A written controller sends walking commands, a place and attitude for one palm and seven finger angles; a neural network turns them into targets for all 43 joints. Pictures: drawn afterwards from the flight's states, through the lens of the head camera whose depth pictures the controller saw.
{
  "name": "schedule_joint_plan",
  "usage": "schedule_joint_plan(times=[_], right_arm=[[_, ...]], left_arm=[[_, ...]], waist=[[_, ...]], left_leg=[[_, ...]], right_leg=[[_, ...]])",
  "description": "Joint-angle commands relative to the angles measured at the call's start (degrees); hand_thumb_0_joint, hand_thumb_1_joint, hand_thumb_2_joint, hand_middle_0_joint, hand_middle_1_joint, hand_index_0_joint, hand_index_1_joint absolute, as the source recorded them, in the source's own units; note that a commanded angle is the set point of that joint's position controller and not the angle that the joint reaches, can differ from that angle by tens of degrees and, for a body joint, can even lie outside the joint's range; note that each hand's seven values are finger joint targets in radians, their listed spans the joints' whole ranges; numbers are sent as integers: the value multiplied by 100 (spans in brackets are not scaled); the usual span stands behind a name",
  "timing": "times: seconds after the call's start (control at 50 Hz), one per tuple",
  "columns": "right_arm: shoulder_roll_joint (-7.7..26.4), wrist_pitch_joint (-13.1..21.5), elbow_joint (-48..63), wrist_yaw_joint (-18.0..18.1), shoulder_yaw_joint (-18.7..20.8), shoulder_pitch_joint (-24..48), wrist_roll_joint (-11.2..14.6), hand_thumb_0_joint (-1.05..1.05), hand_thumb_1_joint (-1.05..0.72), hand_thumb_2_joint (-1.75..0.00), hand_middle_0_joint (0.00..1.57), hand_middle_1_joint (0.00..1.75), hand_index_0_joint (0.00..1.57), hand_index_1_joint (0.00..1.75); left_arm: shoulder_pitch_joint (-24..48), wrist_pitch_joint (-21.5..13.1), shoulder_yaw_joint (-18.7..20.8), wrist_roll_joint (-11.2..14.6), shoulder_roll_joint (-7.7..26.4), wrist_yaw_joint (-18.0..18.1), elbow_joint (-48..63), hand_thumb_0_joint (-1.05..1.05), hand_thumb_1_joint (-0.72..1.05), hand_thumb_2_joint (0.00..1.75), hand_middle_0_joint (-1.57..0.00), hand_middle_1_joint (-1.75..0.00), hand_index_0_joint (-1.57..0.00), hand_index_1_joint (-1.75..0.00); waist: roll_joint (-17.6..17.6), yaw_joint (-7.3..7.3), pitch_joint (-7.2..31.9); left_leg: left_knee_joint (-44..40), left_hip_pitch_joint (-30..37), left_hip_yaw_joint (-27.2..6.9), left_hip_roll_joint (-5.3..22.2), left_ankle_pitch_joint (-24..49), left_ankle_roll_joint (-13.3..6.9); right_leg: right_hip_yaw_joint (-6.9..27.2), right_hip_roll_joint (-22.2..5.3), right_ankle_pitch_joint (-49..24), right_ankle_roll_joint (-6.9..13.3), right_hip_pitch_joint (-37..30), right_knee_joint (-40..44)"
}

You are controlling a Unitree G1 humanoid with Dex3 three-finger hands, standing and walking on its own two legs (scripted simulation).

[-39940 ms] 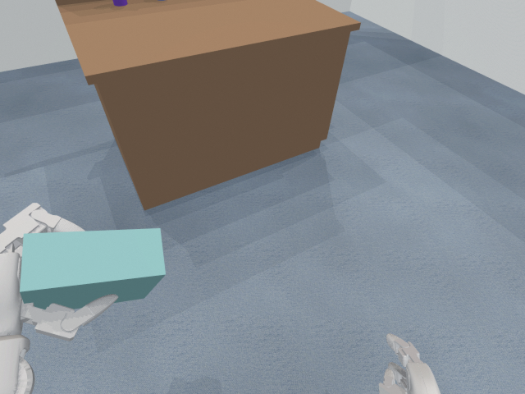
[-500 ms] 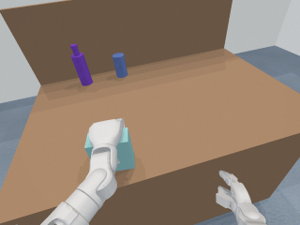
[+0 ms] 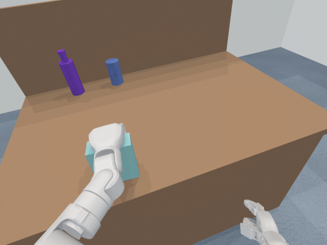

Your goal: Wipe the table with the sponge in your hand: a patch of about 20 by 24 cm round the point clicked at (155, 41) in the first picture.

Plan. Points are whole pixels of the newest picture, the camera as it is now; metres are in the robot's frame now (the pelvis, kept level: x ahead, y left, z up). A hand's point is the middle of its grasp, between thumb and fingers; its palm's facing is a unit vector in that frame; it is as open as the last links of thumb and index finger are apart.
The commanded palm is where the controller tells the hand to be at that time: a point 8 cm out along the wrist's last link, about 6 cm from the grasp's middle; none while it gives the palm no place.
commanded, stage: wipe forward along the third lane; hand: left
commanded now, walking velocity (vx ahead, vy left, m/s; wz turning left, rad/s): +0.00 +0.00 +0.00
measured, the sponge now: (116, 165) +0.33 +0.19 +0.02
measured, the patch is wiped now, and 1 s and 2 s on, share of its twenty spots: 0.70 0.80 0.90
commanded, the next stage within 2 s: wipe back along the third lane in 1.18 s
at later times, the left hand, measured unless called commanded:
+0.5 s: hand (115, 136) +0.39 +0.20 +0.08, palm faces -0.03 -0.04 -1.00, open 10.0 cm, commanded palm +0.37 +0.21 +0.11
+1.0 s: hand (112, 125) +0.43 +0.23 +0.08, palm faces -0.05 -0.04 -1.00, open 10.0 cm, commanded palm +0.42 +0.23 +0.11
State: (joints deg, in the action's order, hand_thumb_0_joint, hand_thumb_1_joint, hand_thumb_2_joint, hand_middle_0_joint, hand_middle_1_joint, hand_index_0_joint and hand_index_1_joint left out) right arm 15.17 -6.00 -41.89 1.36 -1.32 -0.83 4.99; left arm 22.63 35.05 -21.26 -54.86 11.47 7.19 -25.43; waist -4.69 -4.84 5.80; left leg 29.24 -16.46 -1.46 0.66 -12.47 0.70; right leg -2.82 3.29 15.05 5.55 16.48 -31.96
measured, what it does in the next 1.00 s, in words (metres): stands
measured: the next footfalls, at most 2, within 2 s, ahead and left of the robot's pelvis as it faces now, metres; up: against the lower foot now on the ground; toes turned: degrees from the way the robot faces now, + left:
none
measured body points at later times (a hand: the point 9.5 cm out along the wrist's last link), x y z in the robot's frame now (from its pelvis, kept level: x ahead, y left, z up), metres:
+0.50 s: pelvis +0.00 -0.01 +0.00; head -0.02 -0.05 +0.45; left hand +0.38 +0.20 +0.13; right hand +0.15 -0.26 -0.12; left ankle +0.04 +0.15 -0.73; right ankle +0.02 -0.05 -0.73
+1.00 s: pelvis +0.01 +0.01 +0.00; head +0.01 -0.02 +0.45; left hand +0.43 +0.22 +0.14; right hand +0.13 -0.25 -0.12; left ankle +0.04 +0.15 -0.73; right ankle +0.02 -0.05 -0.73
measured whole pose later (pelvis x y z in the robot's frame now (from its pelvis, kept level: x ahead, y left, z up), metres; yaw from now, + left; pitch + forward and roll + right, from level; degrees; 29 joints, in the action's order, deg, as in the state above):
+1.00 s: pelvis +0.01 +0.01 +0.00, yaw -4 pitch +7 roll +1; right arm 15.6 -4.8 -42.5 3.0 -1.1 -8.9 4.5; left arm 42.1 24.0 -7.4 -55.0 19.3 10.4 -55.1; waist -3.5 1.0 7.8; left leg 30.6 -24.9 -3.6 -0.3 -13.1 0.1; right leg 0.5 5.6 12.6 4.9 24.8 -30.3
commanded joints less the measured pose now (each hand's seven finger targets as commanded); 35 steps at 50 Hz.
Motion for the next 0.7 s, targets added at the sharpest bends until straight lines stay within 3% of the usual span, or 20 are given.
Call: schedule_joint_plan(times=[0.0, 0.02, 0.04, 0.06, 0.12, 0.14, 0.2, 0.24, 0.28, 0.3, 0.32, 0.34, 0.38, 0.44, 0.52, 0.54, 0.56, 0.6, 0.64, 0.68], right_arm=[[467, 302, 996, 146, 151, 1243, 28, 0, -90, -90, 20, 30, 20, 30], [481, 306, 977, 163, 154, 1192, 22, 0, -90, -90, 20, 30, 20, 30], [528, 294, 961, 189, 165, 1168, 11, 0, -90, -90, 20, 30, 20, 30], [488, 295, 1007, 198, 149, 1157, 17, 0, -90, -90, 20, 30, 20, 30], [497, 295, 974, 252, 141, 1080, 31, 0, -90, -90, 20, 30, 20, 30], [522, 308, 957, 275, 143, 1033, 23, 0, -90, -90, 20, 30, 20, 30], [489, 359, 944, 310, 134, 895, 32, 0, -90, -90, 20, 30, 20, 30], [551, 364, 896, 319, 155, 802, 11, 0, -90, -90, 20, 30, 20, 30], [496, 390, 973, 297, 159, 739, 11, 0, -90, -90, 20, 30, 20, 30], [518, 380, 927, 289, 165, 697, -3, 0, -90, -90, 20, 30, 20, 30], [515, 378, 969, 289, 162, 689, -4, 0, -90, -90, 20, 30, 20, 30], [551, 385, 933, 289, 185, 640, -10, 0, -90, -90, 20, 30, 20, 30], [537, 385, 954, 276, 179, 542, -12, 0, -90, -90, 20, 30, 20, 30], [591, 379, 877, 280, 203, 448, -20, 0, -90, -90, 20, 30, 20, 30], [607, 379, 824, 295, 193, 335, -14, 0, -90, -90, 20, 30, 20, 30], [623, 381, 815, 283, 209, 300, -9, 0, -90, -90, 20, 30, 20, 30], [600, 385, 853, 277, 203, 262, -16, 0, -90, -90, 20, 30, 20, 30], [631, 394, 798, 290, 209, 184, -18, 0, -90, -90, 20, 30, 20, 30], [663, 392, 776, 290, 232, 120, -24, 0, -90, -90, 20, 30, 20, 30], [635, 393, 778, 271, 220, 31, -17, 0, -90, -90, 20, 30, 20, 30]], left_arm=[[1958, -184, 528, -120, 757, 258, -57, 0, 10, 130, -120, -160, -120, -160], [1967, -200, 602, -116, 820, 267, -159, 0, 10, 130, -120, -160, -120, -160], [1859, -212, 965, -132, 1216, 287, -240, 0, 10, 130, -120, -160, -120, -160], [1991, -225, 641, -131, 865, 279, -233, 0, 10, 130, -120, -160, -120, -160], [2322, -250, 679, -166, 988, 279, -504, 0, 10, 130, -120, -160, -120, -160], [2425, -282, 934, -143, 1281, 292, -563, 0, 10, 130, -120, -160, -120, -160], [2819, -354, 784, -107, 1167, 326, -835, 0, 10, 130, -120, -160, -120, -160], [2720, -417, 1243, -110, 1681, 378, -1035, 0, 10, 130, -120, -160, -120, -160], [2845, -481, 935, -85, 1302, 400, -1014, 0, 10, 130, -120, -160, -120, -160], [2725, -475, 1058, -157, 1450, 419, -1219, 0, 10, 130, -120, -160, -120, -160], [2764, -485, 981, -133, 1365, 422, -1162, 0, 10, 130, -120, -160, -120, -160], [2793, -516, 1275, -148, 1692, 444, -1235, 0, 10, 130, -120, -160, -120, -160], [2823, -556, 1129, -113, 1542, 441, -1276, 0, 10, 130, -120, -160, -120, -160], [2875, -602, 1425, -100, 1884, 472, -1452, 0, 10, 130, -120, -160, -120, -160], [3128, -670, 1356, -139, 1942, 454, -1725, 0, 10, 130, -120, -160, -120, -160], [3134, -701, 1505, -161, 2111, 460, -1734, 0, 10, 130, -120, -160, -120, -160], [3141, -725, 1358, -132, 1949, 458, -1743, 0, 10, 130, -120, -160, -120, -160], [3357, -785, 1467, -183, 2146, 471, -1952, 0, 10, 130, -120, -160, -120, -160], [3373, -852, 1714, -195, 2436, 495, -2012, 0, 10, 130, -120, -160, -120, -160], [3540, -900, 1475, -257, 2212, 505, -2123, 0, 10, 130, -120, -160, -120, -160]], waist=[[1186, 195, 447], [1207, 188, 478], [1177, 116, 511], [1110, 192, 569], [1014, 250, 489], [1032, 217, 514], [981, 323, 625], [982, 224, 792], [1053, 338, 886], [1050, 321, 846], [1040, 335, 893], [1032, 300, 926], [1046, 363, 951], [1072, 342, 997], [1090, 451, 869], [970, 392, 945], [967, 412, 1012], [1135, 490, 987], [1070, 426, 1134], [958, 509, 1153]], left_leg=[[-174, -138, 121, -297, -256, -238], [-173, -175, 110, -294, -239, -235], [-192, -220, 52, -301, -226, -223], [-186, -243, 110, -304, -217, -240], [-207, -343, 70, -309, -371, -229], [-223, -389, 20, -308, -418, -218], [-152, -522, 28, -323, -481, -231], [-119, -646, -37, -321, -409, -208], [-56, -710, -8, -314, -347, -240], [-64, -743, -27, -310, -349, -243], [-50, -776, -20, -317, -338, -249], [-64, -802, -64, -301, -334, -240], [-25, -910, -37, -297, -307, -252], [10, -1012, -67, -294, -279, -248], [8, -1140, -53, -264, -358, -261], [-7, -1125, -70, -294, -319, -260], [5, -1136, -39, -282, -313, -276], [40, -1186, -39, -254, -347, -282], [46, -1245, -59, -271, -313, -273], [34, -1249, -20, -250, -306, -283]], right_leg=[[1100, -394, 431, -264, -5, 1211], [1098, -401, 356, -262, -44, 1192], [1230, -374, 422, -240, -88, 1222], [1108, -410, 306, -270, -124, 1158], [1166, -407, 648, -279, 33, 1211], [1236, -400, 790, -263, 24, 1236], [1213, -439, 905, -313, 11, 1193], [1375, -442, 834, -290, -143, 1184], [1313, -474, 514, -341, -233, 1123], [1305, -451, 498, -334, -177, 1120], [1367, -466, 451, -346, -224, 1135], [1408, -445, 452, -323, -239, 1134], [1376, -479, 187, -356, -345, 1069], [1498, -484, 99, -349, -404, 1058], [1501, -521, 159, -387, -324, 1072], [1486, -481, 121, -365, -346, 1049], [1427, -513, 60, -388, -418, 1032], [1503, -529, 117, -410, -358, 1060], [1570, -515, 39, -391, -462, 1037], [1416, -523, -123, -403, -411, 966]])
